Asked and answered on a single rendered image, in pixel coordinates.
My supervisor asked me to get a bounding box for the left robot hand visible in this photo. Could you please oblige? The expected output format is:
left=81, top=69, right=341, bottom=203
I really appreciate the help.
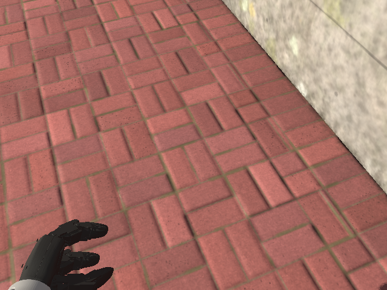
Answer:
left=19, top=219, right=114, bottom=290

